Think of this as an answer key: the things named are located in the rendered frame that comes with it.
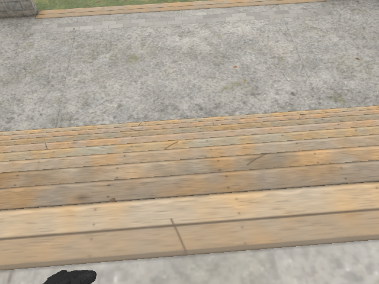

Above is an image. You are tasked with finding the robot left hand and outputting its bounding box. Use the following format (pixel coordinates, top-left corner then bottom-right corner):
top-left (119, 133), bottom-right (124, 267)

top-left (43, 270), bottom-right (97, 284)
